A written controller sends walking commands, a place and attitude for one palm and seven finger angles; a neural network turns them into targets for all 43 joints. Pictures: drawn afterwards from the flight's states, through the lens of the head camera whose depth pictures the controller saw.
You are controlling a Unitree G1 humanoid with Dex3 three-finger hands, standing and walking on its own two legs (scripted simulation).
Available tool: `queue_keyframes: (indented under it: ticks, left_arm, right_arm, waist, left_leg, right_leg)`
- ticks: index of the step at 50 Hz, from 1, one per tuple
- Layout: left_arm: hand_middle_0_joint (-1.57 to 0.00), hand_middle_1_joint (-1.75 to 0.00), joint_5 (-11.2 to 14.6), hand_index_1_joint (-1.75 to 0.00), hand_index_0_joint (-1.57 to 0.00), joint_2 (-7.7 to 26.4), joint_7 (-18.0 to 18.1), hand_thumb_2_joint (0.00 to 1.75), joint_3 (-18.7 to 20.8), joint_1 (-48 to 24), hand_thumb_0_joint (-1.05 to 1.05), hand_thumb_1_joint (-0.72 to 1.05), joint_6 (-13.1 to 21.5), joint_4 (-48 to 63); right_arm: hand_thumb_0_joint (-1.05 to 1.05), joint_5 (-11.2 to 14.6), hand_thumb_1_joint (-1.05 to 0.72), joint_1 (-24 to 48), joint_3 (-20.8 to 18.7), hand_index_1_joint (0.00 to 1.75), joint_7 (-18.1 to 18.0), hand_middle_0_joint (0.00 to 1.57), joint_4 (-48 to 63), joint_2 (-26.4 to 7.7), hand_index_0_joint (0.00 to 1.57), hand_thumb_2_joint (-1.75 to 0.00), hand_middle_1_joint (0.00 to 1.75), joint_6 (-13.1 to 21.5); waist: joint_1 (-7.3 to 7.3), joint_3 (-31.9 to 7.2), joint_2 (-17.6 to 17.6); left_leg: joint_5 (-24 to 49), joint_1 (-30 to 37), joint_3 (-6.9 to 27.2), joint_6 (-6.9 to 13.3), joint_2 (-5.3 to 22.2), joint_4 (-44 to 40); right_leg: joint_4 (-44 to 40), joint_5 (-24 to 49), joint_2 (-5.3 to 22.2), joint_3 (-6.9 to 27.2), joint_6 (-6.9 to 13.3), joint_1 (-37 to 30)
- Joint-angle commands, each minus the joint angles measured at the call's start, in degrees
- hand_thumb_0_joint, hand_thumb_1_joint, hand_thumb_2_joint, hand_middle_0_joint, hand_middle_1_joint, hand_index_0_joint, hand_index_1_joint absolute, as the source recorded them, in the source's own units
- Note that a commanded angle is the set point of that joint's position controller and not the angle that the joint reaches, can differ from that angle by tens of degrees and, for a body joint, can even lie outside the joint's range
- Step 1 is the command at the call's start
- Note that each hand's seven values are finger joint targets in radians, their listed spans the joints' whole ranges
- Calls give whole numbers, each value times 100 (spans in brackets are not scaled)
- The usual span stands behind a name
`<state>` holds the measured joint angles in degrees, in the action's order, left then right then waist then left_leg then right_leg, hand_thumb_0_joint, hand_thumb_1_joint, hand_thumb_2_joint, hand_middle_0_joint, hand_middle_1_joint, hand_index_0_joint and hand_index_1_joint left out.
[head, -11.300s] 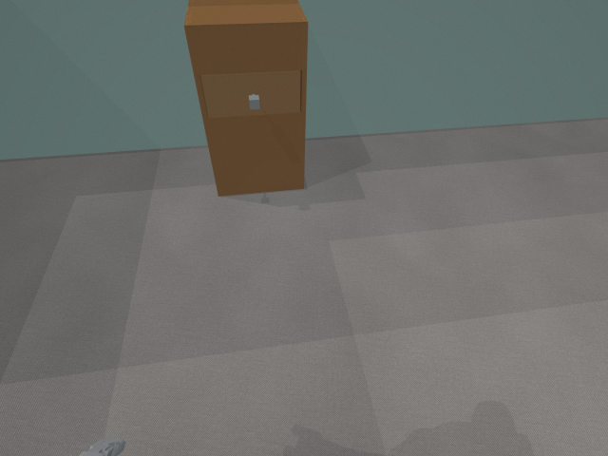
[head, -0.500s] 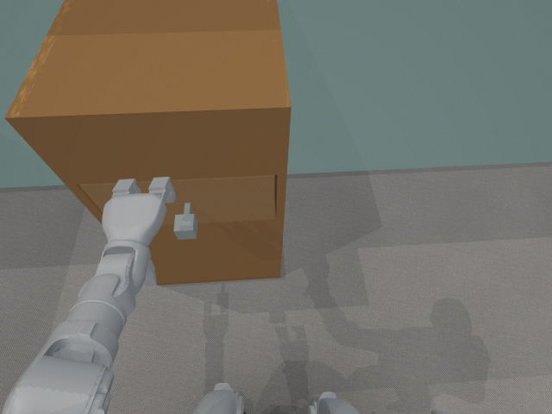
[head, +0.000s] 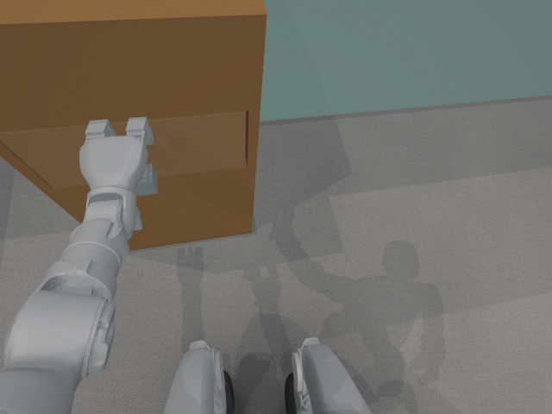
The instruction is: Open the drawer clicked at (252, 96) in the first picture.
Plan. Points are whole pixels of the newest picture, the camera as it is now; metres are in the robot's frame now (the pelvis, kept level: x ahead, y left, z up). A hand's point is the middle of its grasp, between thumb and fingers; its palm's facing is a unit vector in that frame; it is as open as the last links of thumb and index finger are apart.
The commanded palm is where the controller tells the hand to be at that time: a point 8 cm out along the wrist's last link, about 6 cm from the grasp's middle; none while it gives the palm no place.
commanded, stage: move the hooked fingers above the handle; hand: left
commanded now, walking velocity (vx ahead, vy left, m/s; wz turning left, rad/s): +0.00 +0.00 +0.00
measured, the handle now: (142, 171) +0.53 +0.20 -0.11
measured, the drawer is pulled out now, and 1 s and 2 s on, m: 0.00 0.00 0.00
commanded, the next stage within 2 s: none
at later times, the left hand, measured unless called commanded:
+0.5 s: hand (135, 174) +0.48 +0.19 -0.04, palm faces -0.01 -0.03 -1.00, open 13.8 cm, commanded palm +0.46 +0.19 +0.01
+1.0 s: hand (128, 169) +0.49 +0.20 -0.04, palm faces -0.02 -0.03 -1.00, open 13.8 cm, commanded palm +0.46 +0.20 +0.01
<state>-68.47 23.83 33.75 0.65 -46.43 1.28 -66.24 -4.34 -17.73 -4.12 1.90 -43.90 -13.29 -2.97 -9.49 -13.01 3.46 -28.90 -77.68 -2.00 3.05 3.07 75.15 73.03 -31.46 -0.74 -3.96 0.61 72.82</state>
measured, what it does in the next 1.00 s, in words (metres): stands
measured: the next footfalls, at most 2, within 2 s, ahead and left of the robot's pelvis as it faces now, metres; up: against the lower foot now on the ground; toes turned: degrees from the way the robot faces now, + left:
none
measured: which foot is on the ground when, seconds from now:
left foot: down 0.00-1.00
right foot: down 0.00-1.00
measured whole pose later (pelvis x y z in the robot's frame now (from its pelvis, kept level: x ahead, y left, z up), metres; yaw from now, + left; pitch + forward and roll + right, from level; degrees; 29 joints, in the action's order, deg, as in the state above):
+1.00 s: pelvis +0.01 -0.01 +0.01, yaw +0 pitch +30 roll -3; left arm -65.7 23.2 33.1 0.9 -44.7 -1.7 -65.1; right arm -3.4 -15.3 -2.6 1.6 -41.7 -13.3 -3.1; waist -8.5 -12.9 3.7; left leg -29.8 -73.9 -1.7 1.8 3.7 73.5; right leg 71.6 -32.3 -1.7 -4.0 1.7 69.5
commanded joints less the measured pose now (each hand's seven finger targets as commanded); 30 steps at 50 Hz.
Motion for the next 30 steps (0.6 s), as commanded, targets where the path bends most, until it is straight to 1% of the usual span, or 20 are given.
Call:
queue_keyframes:
  ticks: [1,3,5,6,7,8,9,11,13,16,17,19,20,22,23,24,25,26,28,30]
  left_arm:
    - [-30,-120,91,-120,-30,1440,413,30,525,-2316,0,-50,-291,1283]
    - [-30,-120,197,-120,-30,1369,384,30,505,-2074,0,-50,-512,1239]
    - [-30,-120,263,-120,-30,1368,261,30,419,-2049,0,-50,-749,999]
    - [-30,-120,296,-120,-30,1320,186,30,288,-2099,0,-50,-812,1044]
    - [-30,-120,323,-120,-30,1230,102,30,174,-2149,0,-50,-843,1106]
    - [-30,-120,381,-120,-30,1202,5,30,135,-2090,0,-50,-846,1129]
    - [-30,-120,437,-120,-30,1058,-96,30,-29,-2247,0,-50,-803,1243]
    - [-30,-120,543,-120,-30,819,-289,30,-247,-2414,0,-50,-606,1376]
    - [-30,-120,559,-120,-30,556,-407,30,-485,-2411,0,-50,-401,1323]
    - [-30,-120,423,-120,-30,750,-379,30,-334,-2323,0,-50,-100,1145]
    - [-30,-120,331,-120,-30,961,-309,30,-185,-2340,0,-50,-39,1063]
    - [-30,-120,220,-120,-30,959,-135,30,-103,-2171,0,-50,-21,848]
    - [-30,-120,207,-120,-30,1180,-39,30,94,-2162,0,-50,-63,744]
    - [-30,-120,139,-120,-30,1459,150,30,317,-2063,0,-50,-189,618]
    - [-30,-120,159,-120,-30,1506,215,30,369,-1973,0,-50,-271,626]
    - [-30,-120,158,-120,-30,1605,267,30,435,-1956,0,-50,-356,622]
    - [-30,-120,194,-120,-30,1665,271,30,484,-1954,0,-50,-421,649]
    - [-30,-120,220,-120,-30,1740,263,30,525,-1836,0,-50,-494,657]
    - [-30,-120,276,-120,-30,1862,177,30,532,-1960,0,-50,-546,906]
    - [-30,-120,382,-120,-30,1678,4,30,374,-2158,0,-50,-474,1344]
  right_arm:
    - [0,-4,-90,-792,-315,30,-8,20,409,-1104,20,-90,30,24]
    - [0,27,-90,-775,-313,30,29,20,438,-1094,20,-90,30,-3]
    - [0,74,-90,-784,-265,30,18,20,417,-1115,20,-90,30,-22]
    - [0,110,-90,-778,-243,30,6,20,446,-1117,20,-90,30,-19]
    - [0,130,-90,-808,-257,30,-18,20,445,-1117,20,-90,30,-5]
    - [0,149,-90,-822,-252,30,-41,20,460,-1117,20,-90,30,7]
    - [0,162,-90,-826,-255,30,-75,20,437,-1100,20,-90,30,27]
    - [0,173,-90,-853,-255,30,-126,20,399,-1066,20,-90,30,83]
    - [0,176,-90,-827,-247,30,-176,20,348,-1021,20,-90,30,133]
    - [0,154,-90,-824,-213,30,-228,20,309,-992,20,-90,30,200]
    - [0,149,-90,-811,-181,30,-244,20,294,-991,20,-90,30,204]
    - [0,124,-90,-760,-161,30,-212,20,341,-961,20,-90,30,204]
    - [0,110,-90,-723,-135,30,-191,20,344,-970,20,-90,30,194]
    - [0,93,-90,-686,-116,30,-174,20,430,-990,20,-90,30,167]
    - [0,91,-90,-657,-102,30,-150,20,496,-992,20,-90,30,159]
    - [0,98,-90,-640,-105,30,-138,20,512,-996,20,-90,30,143]
    - [0,89,-90,-626,-108,30,-119,20,538,-997,20,-90,30,143]
    - [0,105,-90,-632,-110,30,-114,20,582,-1014,20,-90,30,141]
    - [0,130,-90,-644,-130,30,-126,20,600,-1028,20,-90,30,153]
    - [0,143,-90,-691,-173,30,-137,20,587,-1012,20,-90,30,176]
  waist:
    - [216,-3415,971]
    - [266,-3498,888]
    - [180,-3242,579]
    - [163,-3138,562]
    - [89,-3151,401]
    - [103,-3163,323]
    - [-12,-3132,251]
    - [-116,-2972,173]
    - [-210,-2550,119]
    - [-174,-2230,121]
    - [-141,-2048,172]
    - [-63,-1941,302]
    - [12,-1870,378]
    - [60,-2031,332]
    - [135,-2192,430]
    - [139,-2331,341]
    - [172,-2537,387]
    - [189,-2704,279]
    - [172,-3072,319]
    - [128,-3545,461]
  left_leg:
    - [2344,3707,804,-235,-85,-827]
    - [2443,3773,754,-228,-82,-853]
    - [2197,3577,737,-193,-82,-949]
    - [1986,3466,669,-159,-102,-1001]
    - [1920,3494,672,-133,-104,-1035]
    - [1863,3485,662,-119,-114,-1079]
    - [1793,3491,634,-88,-111,-1081]
    - [1526,3423,634,-54,-129,-1094]
    - [1241,3265,584,-30,-153,-1115]
    - [1035,2933,531,-10,-184,-1031]
    - [1012,2750,506,-13,-184,-987]
    - [987,2561,475,-22,-215,-926]
    - [1037,2420,429,-23,-228,-886]
    - [1197,2236,363,-11,-238,-767]
    - [1267,2197,318,-13,-268,-744]
    - [1363,2169,280,-1,-266,-694]
    - [1461,2180,260,-5,-280,-666]
    - [1517,2157,211,7,-289,-638]
    - [1668,2258,179,6,-288,-593]
    - [1962,2631,230,2,-269,-563]
  right_leg:
    - [-646,1446,-273,-63,203,-385]
    - [-728,1557,-287,-74,181,-595]
    - [-809,1474,-288,-88,154,-733]
    - [-902,1397,-288,-67,137,-828]
    - [-985,1412,-289,-45,122,-909]
    - [-1042,1408,-281,-37,115,-1022]
    - [-1126,1416,-282,1,96,-1050]
    - [-1202,1274,-266,38,85,-1000]
    - [-1293,1111,-260,62,98,-883]
    - [-1251,961,-251,93,136,-714]
    - [-1199,934,-252,101,155,-644]
    - [-1126,864,-254,83,187,-525]
    - [-1092,900,-251,101,199,-567]
    - [-1020,1053,-253,132,177,-708]
    - [-1007,1128,-249,152,172,-853]
    - [-991,1267,-257,172,157,-984]
    - [-951,1416,-248,193,140,-1147]
    - [-956,1582,-251,219,111,-1351]
    - [-942,1896,-244,257,78,-1611]
    - [-900,2227,-257,258,73,-1742]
